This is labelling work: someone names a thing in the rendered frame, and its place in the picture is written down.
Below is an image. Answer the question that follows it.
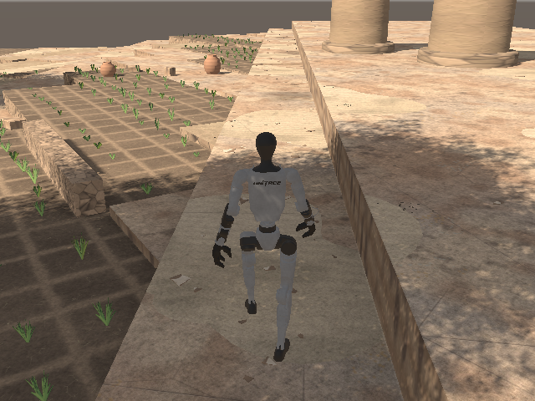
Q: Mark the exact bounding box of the left robot upper arm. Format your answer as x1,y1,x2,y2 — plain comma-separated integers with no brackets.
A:
227,169,249,216

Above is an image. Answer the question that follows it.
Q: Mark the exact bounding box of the robot left shin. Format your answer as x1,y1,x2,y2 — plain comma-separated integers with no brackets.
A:
242,254,255,304

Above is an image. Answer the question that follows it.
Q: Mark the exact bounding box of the robot right hand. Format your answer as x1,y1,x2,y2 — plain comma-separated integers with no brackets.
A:
296,222,316,238

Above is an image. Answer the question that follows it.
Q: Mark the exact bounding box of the robot right forearm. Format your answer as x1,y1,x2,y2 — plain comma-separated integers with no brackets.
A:
300,199,314,226

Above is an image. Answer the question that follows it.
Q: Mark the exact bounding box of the robot left foot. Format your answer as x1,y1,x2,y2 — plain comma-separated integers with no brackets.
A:
245,299,257,314

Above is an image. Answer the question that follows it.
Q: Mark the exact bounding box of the robot left hand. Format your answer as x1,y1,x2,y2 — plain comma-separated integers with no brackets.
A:
212,243,232,268

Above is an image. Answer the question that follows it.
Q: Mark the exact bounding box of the right robot upper arm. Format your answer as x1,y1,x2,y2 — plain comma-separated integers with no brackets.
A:
284,168,308,212

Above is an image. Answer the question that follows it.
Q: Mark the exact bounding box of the robot left forearm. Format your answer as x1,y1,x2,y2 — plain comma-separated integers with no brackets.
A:
215,203,234,246

